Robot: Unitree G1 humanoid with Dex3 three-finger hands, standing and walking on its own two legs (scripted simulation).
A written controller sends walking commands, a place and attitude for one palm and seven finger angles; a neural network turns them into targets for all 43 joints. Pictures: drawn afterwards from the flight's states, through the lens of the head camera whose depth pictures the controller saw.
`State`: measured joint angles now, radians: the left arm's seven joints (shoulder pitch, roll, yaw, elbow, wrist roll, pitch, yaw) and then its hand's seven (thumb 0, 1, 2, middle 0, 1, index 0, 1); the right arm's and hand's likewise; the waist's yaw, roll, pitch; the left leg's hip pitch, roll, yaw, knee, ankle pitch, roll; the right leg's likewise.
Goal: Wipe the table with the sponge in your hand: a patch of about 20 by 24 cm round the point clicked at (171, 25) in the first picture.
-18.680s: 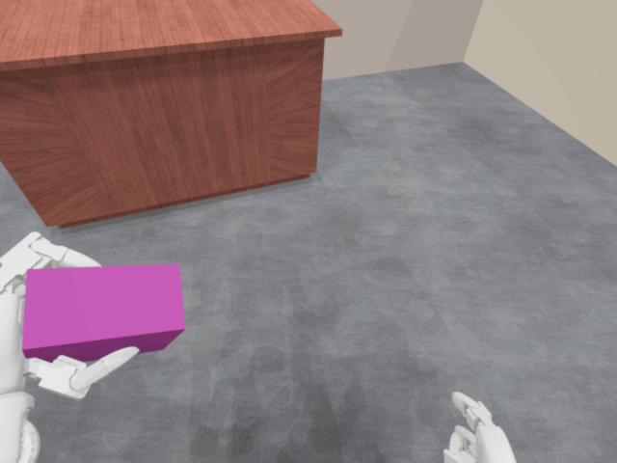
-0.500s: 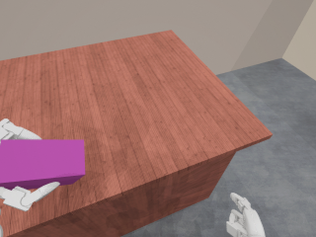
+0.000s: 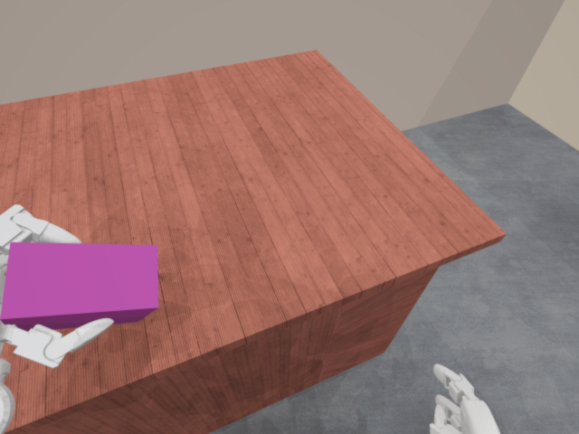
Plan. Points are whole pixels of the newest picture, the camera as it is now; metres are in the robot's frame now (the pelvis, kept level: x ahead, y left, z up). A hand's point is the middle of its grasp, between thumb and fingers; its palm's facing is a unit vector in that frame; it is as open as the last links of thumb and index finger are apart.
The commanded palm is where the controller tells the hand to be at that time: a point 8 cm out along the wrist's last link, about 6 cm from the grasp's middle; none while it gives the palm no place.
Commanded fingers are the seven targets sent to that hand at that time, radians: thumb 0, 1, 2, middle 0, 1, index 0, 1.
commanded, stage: come to a stop and stand still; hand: left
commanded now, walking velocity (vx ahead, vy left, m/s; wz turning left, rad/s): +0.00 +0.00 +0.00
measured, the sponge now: (106, 288) +0.24 +0.21 +0.14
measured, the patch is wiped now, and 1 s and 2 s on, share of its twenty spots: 0.00 0.00 0.00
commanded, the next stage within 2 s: look again from close up in 0.52 s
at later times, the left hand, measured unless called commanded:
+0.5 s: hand (4, 314) +0.19 +0.28 +0.17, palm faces +0.43 -0.82 -0.37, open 10.5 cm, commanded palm +0.13 +0.30 +0.18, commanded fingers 0.00 0.10 1.30 -1.20 -1.60 -1.20 -1.60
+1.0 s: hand (31, 328) +0.18 +0.25 +0.16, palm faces +0.40 -0.84 -0.36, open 10.5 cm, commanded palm +0.13 +0.29 +0.18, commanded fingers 0.00 0.10 1.30 -1.20 -1.60 -1.20 -1.60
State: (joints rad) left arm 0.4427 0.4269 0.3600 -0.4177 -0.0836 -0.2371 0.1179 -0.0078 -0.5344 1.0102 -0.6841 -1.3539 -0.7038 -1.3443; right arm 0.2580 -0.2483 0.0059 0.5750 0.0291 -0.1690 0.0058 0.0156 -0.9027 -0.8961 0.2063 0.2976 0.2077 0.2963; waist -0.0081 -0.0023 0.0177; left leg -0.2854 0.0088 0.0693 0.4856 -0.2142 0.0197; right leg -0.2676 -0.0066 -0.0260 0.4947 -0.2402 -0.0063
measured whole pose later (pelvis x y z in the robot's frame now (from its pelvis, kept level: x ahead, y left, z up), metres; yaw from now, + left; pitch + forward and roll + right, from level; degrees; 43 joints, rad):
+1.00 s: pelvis -0.02 +0.00 +0.00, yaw +2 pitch -1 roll -1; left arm 0.45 0.37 0.33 -0.44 -0.07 -0.18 0.12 -0.01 -0.54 1.01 -0.69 -1.35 -0.71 -1.34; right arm 0.20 -0.23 0.02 0.59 0.03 -0.14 -0.04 0.02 -0.90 -0.90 0.20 0.30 0.21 0.30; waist 0.01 0.00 0.04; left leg -0.27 0.01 0.03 0.45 -0.16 0.02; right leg -0.21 0.00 -0.07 0.41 -0.18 -0.01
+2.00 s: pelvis +0.01 -0.05 +0.00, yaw +2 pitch -2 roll -1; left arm 0.50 0.36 0.32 -0.48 -0.10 -0.08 0.09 -0.01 -0.54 1.01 -0.69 -1.34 -0.71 -1.33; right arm 0.18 -0.25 0.01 0.58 0.03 -0.05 -0.06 0.02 -0.91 -0.90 0.20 0.30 0.20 0.30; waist -0.02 0.04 0.05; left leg -0.24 0.09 0.00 0.52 -0.25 -0.03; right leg -0.16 0.08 -0.09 0.43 -0.24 -0.07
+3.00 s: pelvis +0.00 +0.00 +0.00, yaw +1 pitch +2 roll -1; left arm 0.22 0.54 0.48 -0.37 -0.07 -0.25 0.13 -0.01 -0.54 1.01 -0.69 -1.34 -0.71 -1.33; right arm 0.22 -0.23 0.06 0.58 0.01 -0.15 -0.01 0.02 -0.90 -0.90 0.21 0.30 0.21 0.30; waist 0.03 -0.03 0.02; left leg -0.33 0.02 0.03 0.53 -0.22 0.01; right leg -0.28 0.02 -0.03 0.48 -0.23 -0.02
